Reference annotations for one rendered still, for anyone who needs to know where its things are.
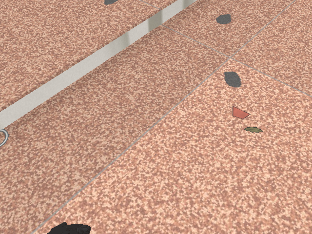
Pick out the robot left hand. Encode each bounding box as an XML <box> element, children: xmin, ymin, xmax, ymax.
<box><xmin>47</xmin><ymin>222</ymin><xmax>91</xmax><ymax>234</ymax></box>

